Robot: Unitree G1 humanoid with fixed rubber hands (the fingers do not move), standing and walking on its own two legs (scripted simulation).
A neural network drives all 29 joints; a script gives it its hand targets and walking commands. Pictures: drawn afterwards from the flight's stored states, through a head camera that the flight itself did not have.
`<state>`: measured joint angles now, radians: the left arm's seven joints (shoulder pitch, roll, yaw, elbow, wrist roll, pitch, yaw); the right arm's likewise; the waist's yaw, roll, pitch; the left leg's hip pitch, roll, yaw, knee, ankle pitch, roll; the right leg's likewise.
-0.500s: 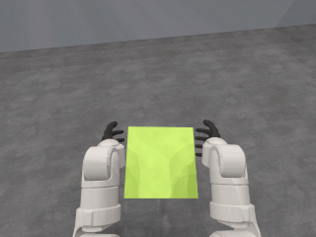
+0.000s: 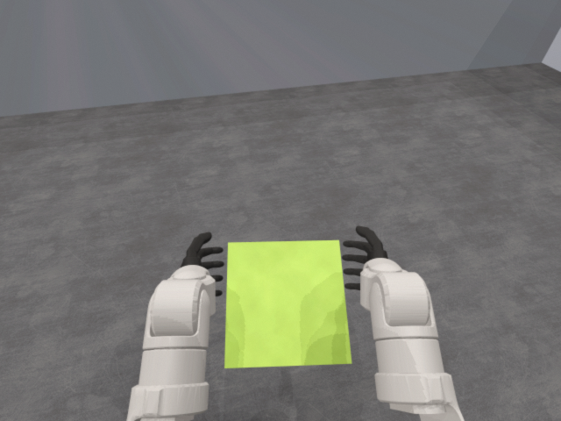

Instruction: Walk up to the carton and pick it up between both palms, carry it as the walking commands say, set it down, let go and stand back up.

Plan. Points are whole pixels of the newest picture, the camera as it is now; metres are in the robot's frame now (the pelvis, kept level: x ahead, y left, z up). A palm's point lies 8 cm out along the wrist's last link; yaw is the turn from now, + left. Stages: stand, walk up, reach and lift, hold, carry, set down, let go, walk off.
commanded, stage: carry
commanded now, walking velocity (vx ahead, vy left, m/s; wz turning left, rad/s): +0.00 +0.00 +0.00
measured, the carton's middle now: (283, 305) +0.32 +0.00 -0.03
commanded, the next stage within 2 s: none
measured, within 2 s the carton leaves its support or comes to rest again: neither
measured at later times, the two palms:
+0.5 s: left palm (201, 321) +0.25 +0.11 +0.06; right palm (396, 308) +0.26 -0.15 +0.07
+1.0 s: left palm (204, 326) +0.24 +0.11 +0.05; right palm (398, 313) +0.25 -0.16 +0.06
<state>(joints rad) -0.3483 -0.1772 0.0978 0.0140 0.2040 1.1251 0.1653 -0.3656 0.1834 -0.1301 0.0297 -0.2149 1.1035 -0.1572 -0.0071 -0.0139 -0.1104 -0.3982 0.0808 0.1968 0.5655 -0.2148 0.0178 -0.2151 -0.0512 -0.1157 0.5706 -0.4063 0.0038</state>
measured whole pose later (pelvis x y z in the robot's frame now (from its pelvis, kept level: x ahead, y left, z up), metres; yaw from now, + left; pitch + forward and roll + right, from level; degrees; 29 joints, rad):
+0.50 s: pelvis -0.04 -0.02 +0.00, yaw +0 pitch +2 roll +0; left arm -0.25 -0.15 0.07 0.05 0.18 0.99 0.15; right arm -0.28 0.16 -0.10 0.09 -0.19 0.97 -0.13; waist 0.00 -0.01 -0.12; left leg -0.42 0.11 0.17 0.52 -0.13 0.00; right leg -0.26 -0.01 -0.13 0.58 -0.36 -0.04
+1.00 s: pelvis -0.04 -0.03 +0.00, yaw +0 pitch +2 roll +0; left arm -0.22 -0.14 0.06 0.05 0.16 0.92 0.13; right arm -0.24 0.15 -0.08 0.09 -0.18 0.88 -0.12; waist 0.02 -0.02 -0.09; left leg -0.41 0.12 0.17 0.53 -0.13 -0.01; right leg -0.26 -0.01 -0.14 0.60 -0.37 -0.05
